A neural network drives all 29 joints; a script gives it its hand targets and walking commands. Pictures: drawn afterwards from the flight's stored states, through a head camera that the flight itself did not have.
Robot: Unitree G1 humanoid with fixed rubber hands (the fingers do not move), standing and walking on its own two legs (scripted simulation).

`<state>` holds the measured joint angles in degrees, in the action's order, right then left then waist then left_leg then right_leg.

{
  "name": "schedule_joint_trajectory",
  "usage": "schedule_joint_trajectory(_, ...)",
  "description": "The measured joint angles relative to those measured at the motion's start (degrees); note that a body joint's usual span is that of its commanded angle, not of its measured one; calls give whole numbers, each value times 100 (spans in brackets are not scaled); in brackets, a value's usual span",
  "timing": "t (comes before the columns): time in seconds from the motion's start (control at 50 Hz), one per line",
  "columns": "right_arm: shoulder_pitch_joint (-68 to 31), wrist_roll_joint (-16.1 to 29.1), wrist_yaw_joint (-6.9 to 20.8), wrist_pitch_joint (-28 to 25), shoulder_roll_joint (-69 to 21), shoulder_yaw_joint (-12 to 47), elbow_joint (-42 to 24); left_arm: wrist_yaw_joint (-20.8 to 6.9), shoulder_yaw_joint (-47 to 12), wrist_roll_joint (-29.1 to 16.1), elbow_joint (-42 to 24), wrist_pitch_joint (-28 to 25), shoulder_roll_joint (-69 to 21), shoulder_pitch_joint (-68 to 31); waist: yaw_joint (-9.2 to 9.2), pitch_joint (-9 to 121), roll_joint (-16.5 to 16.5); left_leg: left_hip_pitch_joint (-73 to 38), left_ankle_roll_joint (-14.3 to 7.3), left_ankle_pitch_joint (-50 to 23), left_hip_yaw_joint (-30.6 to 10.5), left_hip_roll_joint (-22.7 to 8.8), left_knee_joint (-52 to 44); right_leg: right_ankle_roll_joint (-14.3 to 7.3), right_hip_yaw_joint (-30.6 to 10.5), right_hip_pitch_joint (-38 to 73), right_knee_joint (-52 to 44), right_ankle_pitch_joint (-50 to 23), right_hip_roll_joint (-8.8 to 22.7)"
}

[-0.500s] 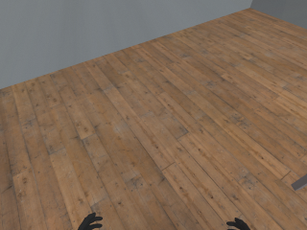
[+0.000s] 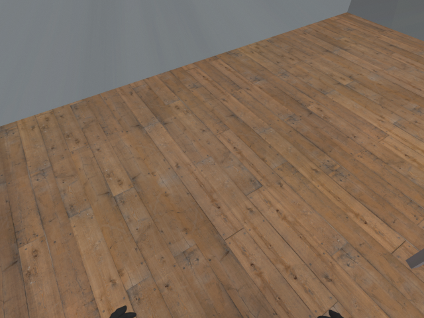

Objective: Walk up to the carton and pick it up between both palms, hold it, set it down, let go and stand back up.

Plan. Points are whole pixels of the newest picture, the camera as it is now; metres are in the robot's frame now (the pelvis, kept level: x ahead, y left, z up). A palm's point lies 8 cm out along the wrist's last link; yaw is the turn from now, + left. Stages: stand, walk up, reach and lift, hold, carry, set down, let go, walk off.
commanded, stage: stand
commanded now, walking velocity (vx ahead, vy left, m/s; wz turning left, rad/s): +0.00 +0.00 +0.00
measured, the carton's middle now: out of the picture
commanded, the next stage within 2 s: walk up in 1.62 s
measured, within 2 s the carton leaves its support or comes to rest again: neither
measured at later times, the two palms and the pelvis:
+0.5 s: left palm out of the picture +0.07 +0.23 -0.12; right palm out of the picture +0.08 -0.24 -0.12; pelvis +0.01 +0.00 +0.01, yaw +0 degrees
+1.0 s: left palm out of the picture +0.00 +0.20 -0.13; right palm out of the picture +0.00 -0.23 -0.13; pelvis +0.00 -0.01 +0.02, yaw +0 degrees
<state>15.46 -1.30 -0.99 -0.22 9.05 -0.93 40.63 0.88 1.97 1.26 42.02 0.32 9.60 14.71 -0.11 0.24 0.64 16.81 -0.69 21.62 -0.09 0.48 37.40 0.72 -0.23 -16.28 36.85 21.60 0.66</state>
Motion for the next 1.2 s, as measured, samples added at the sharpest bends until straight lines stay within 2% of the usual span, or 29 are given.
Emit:
schedule_joint_trajectory(0.36, 23, 8, -92, -3, 47, -81, 528, 66, 73, -25, 555, 1, -81, 31, 0, -155, -8, -314, 11, -79, -21, 2, -318, -19, 22, 312, -297, -60, 3)
schedule_joint_trajectory(0.92, 155, 53, -158, 71, -52, -45, 2004, 177, 50, -76, 1868, -36, -248, 188, 31, -341, -40, -1019, 78, -437, -16, -29, -1068, -75, 19, 951, -922, -358, -26)
schedule_joint_trajectory(1.2, 155, 70, -165, 58, -189, 55, 2436, 187, -15, -67, 2258, -44, -332, 333, 14, -335, -28, -1027, 114, -570, -29, -60, -1190, -106, 32, 950, -1023, -480, -56)
